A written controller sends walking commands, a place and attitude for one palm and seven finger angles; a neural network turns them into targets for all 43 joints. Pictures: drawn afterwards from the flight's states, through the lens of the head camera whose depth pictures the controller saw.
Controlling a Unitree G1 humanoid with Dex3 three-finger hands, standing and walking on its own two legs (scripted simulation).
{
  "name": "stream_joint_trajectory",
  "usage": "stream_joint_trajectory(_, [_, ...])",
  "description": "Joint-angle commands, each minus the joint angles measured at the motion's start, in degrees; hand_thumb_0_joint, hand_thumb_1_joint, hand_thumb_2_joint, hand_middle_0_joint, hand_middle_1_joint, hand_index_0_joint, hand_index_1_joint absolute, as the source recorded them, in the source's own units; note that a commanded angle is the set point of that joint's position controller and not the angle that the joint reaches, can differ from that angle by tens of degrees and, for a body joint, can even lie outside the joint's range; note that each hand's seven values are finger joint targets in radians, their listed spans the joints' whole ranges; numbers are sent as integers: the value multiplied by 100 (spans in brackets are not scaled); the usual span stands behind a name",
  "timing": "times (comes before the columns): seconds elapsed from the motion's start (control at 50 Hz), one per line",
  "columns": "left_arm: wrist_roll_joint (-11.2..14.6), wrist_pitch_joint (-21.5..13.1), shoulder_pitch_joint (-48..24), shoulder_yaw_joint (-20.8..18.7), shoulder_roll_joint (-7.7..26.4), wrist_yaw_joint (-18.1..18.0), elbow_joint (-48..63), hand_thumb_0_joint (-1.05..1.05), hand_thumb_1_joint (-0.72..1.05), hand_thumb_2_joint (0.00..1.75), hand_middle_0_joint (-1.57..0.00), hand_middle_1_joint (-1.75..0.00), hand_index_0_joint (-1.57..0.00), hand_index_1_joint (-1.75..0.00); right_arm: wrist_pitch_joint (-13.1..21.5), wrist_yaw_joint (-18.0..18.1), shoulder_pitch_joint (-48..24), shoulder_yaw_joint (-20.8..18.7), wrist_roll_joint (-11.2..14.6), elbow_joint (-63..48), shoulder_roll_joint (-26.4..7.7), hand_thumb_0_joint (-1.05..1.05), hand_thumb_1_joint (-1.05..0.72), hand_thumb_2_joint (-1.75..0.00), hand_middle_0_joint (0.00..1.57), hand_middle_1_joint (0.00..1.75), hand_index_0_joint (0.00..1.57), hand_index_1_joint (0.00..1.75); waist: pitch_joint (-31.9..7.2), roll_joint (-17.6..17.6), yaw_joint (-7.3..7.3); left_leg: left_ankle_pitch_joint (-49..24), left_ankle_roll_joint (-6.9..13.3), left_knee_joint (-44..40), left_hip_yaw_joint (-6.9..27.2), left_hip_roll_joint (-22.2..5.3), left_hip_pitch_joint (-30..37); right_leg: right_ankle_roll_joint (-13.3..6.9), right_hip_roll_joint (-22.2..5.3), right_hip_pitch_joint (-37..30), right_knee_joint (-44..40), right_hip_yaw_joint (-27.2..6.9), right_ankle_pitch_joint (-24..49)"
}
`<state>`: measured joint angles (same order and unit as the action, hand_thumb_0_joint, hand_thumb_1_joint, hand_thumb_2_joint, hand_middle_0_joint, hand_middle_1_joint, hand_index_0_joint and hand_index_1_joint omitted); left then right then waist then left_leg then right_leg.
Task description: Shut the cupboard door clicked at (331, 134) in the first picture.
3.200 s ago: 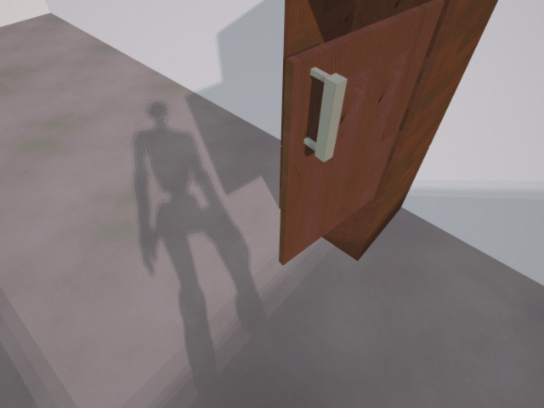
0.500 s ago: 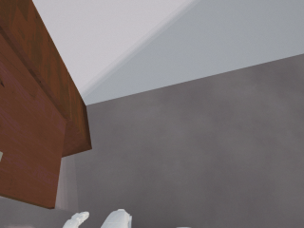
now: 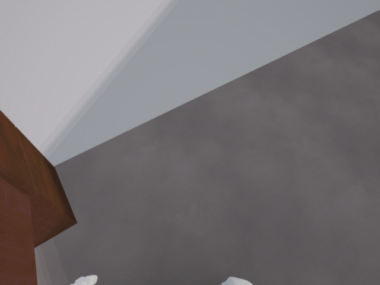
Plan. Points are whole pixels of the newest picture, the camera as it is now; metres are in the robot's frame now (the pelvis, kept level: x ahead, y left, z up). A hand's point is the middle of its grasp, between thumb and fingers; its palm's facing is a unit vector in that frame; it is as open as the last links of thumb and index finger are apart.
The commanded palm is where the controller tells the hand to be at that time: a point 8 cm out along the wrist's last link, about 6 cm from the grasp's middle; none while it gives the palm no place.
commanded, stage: walk around to get in front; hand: left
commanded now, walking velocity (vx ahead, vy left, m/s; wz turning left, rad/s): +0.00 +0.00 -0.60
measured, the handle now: out of the picture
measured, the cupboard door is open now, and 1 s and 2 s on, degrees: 81 81 81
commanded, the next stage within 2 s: none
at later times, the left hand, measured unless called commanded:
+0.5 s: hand (124, 276) +0.15 +0.17 -0.18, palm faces -0.21 -0.96 -0.18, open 7.4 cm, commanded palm none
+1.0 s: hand (171, 228) +0.27 +0.06 -0.16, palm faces -0.56 -0.78 -0.27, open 7.4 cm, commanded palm none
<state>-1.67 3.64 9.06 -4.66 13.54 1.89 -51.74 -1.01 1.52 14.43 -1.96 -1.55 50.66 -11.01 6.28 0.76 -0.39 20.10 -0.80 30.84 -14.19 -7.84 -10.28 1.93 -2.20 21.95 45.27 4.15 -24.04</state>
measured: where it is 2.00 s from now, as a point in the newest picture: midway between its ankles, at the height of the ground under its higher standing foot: (241, 270)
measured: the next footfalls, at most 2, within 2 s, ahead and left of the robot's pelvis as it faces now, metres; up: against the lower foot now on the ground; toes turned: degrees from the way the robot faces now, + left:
right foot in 0.06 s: +0.04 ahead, -0.12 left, +0.00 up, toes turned -7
left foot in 0.48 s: +0.11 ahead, +0.09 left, +0.00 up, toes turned -14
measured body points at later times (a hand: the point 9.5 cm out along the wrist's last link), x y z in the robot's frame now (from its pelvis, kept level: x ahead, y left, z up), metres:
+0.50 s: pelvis +0.04 +0.00 -0.01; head +0.10 +0.01 +0.44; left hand +0.16 +0.22 -0.17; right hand +0.08 -0.27 -0.13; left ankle +0.07 +0.10 -0.74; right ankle +0.00 -0.12 -0.73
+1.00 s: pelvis +0.05 -0.03 -0.01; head +0.09 -0.09 +0.43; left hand +0.29 +0.11 -0.14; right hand -0.08 -0.25 -0.17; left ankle +0.07 +0.11 -0.69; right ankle +0.00 -0.11 -0.74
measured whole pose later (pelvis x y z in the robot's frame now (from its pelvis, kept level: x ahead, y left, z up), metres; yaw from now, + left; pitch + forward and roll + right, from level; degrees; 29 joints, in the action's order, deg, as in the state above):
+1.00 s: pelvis +0.05 -0.03 -0.01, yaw -35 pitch +0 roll +0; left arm -1.3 0.4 7.2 -3.4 11.5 0.5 -50.9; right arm -4.0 1.2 15.4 -3.4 -0.5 53.8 -14.0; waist 6.9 3.6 -1.6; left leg 30.8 -3.1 56.9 -6.7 -7.4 -19.9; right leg -2.5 0.3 18.0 37.1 4.3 -19.6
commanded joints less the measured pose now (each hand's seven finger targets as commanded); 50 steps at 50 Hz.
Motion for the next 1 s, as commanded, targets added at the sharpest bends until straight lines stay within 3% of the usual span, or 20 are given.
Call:
stream_joint_trajectory(0.0, [24,-254,510,-113,386,-41,339,0,90,90,-20,-30,-20,-30,54,1,77,-383,27,-300,-1215,0,-90,-90,20,30,20,30,-887,742,248,-2853,273,432,447,-1047,64,-234,154,-1165,-1730,237,1382])
stream_joint_trajectory(0.02, [-26,-317,979,-208,904,-113,200,0,90,90,-20,-30,-20,-30,44,-34,-8,-347,109,-407,-944,0,-90,-90,20,30,20,30,-1132,-637,485,-1656,-44,1666,112,-586,-856,-567,-775,-2131,-2251,-987,2655])
stream_joint_trajectory(0.04, [5,-358,1280,-342,1467,-198,83,0,90,90,-20,-30,-20,-30,21,-51,-366,-227,111,-673,-572,0,-90,-90,20,30,20,30,-1015,-2092,645,1708,-321,3135,297,356,-2268,-1304,-2036,-2487,-2421,-2850,4874])
stream_joint_trajectory(0.06, [84,-347,1295,-300,1429,-275,55,0,90,90,-20,-30,-20,-30,-85,5,-404,-236,112,-643,-769,0,-90,-90,20,30,20,30,-1006,-1723,607,1731,-261,3682,1305,260,-2378,-1585,-2108,-2181,-2490,-2740,4289])
stream_joint_trajectory(0.08, [78,-310,912,-276,1119,-342,133,0,90,90,-20,-30,-20,-30,-126,-16,-486,-274,107,-589,-696,0,-90,-90,20,30,20,30,-642,-1328,456,1201,-229,3764,1450,123,-2491,-1479,-1727,-1838,-2594,-2400,3232])
stream_joint_trajectory(0.2, [43,-360,195,-167,875,-320,363,0,90,90,-20,-30,-20,-30,-131,-50,-248,-270,80,-262,-562,0,-90,-90,20,30,20,30,-814,-627,30,257,-388,2888,1361,367,-1862,-1180,-1010,-1425,-2472,-1718,3219])
stream_joint_trajectory(0.32, [27,-340,411,-220,930,-277,276,0,90,90,-20,-30,-20,-30,-47,4,-564,-261,119,-405,-558,0,-90,-90,20,30,20,30,-830,-820,165,455,-363,1781,1375,602,-1660,-1306,-957,-1586,-2284,-2227,3713])
stream_joint_trajectory(0.42, [80,-269,22,-225,861,-272,353,0,90,90,-20,-30,-20,-30,68,86,31,-253,151,-253,-641,0,-90,-90,20,30,20,30,-970,-805,-182,-468,-246,-183,1379,642,-170,-921,-659,-829,-1712,-2326,3468])
stream_joint_trajectory(0.44, [116,-244,-17,-184,642,-264,423,0,90,90,-20,-30,-20,-30,133,107,290,-288,113,-176,-877,0,-90,-90,20,30,20,30,-1098,-166,-279,-935,-71,-930,1831,98,652,-620,-204,-149,-1236,-1958,2567])
stream_joint_trajectory(0.46, [165,-222,232,-127,279,-214,496,0,90,90,-20,-30,-20,-30,179,121,387,-382,13,-227,-1456,0,-90,-90,20,30,20,30,-1243,1597,-213,-2072,533,-1312,3448,-1444,1357,-207,664,937,-58,-1076,-89])
stream_joint_trajectory(0.48, [87,-226,81,-101,418,-212,559,0,90,90,-20,-30,-20,-30,115,142,455,-382,8,-296,-1530,0,-90,-90,20,30,20,30,-1133,1580,-257,-2989,1016,-1225,3566,-2072,1114,-77,492,1021,1192,-756,-1375])
stream_joint_trajectory(0.5, [32,-185,81,-152,489,-184,530,0,90,90,-20,-30,-20,-30,99,154,227,-305,-48,-389,-1333,0,-90,-90,20,30,20,30,-943,1015,-187,-2801,1128,-1315,3238,-1929,616,-39,312,972,1868,-891,-1128])
stream_joint_trajectory(0.58, [8,-118,247,-193,394,-36,321,0,90,90,-20,-30,-20,-30,147,169,-231,-172,1,-530,-942,0,-90,-90,20,30,20,30,-632,875,138,-3587,647,-1091,1569,-1005,529,154,71,1154,2500,-536,-6])
stream_joint_trajectory(0.76, [29,-118,-382,-41,142,14,551,0,90,90,-20,-30,-20,-30,126,86,504,-299,-30,-171,-1051,0,-90,-90,20,30,20,30,-567,1085,-229,-3667,724,-847,821,-1161,793,76,-27,652,457,52,-29])
stream_joint_trajectory(0.82, [28,-179,-286,-34,165,0,536,0,90,90,-20,-30,-20,-30,100,41,433,-346,-38,-159,-1163,0,-90,-90,20,30,20,30,-647,1204,-197,-3635,662,-531,676,-1267,751,-66,110,162,-374,256,-30])
stream_joint_trajectory(0.86, [30,-244,185,-79,287,-26,403,0,90,90,-20,-30,-20,-30,79,14,296,-371,4,-189,-1213,0,-90,-90,20,30,20,30,-826,826,90,-3355,384,119,481,-1166,368,-201,202,-775,-1402,316,904])
stream_joint_trajectory(0.88, [9,-293,751,-142,590,-67,252,0,90,90,-20,-30,-20,-30,70,-31,150,-372,75,-258,-1158,0,-90,-90,20,30,20,30,-1037,215,408,-2836,121,994,266,-969,-238,-388,-105,-1719,-2029,-135,1841])
stream_joint_trajectory(0.9, [-39,-376,1191,-281,1221,-163,113,0,90,90,-20,-30,-20,-30,55,-54,-75,-263,119,-502,-668,0,-90,-90,20,30,20,30,-1160,-1709,624,323,-222,2451,25,-70,-1809,-985,-1585,-2702,-2443,-2234,3814])
stream_joint_trajectory(0.92, [81,-359,1312,-319,1485,-245,25,0,90,90,-20,-30,-20,-30,-31,-20,-303,-235,115,-610,-704,0,-90,-90,20,30,20,30,-1124,-1862,660,1903,-332,3443,798,339,-2365,-1559,-2156,-2480,-2416,-2852,4950])
stream_joint_trajectory(0.98, [74,-307,305,-209,935,-366,269,0,90,90,-20,-30,-20,-30,-111,-31,-318,-281,89,-378,-736,0,-90,-90,20,30,20,30,-658,-1332,219,686,-316,3757,1468,54,-2494,-1312,-1391,-1701,-2619,-2195,2808])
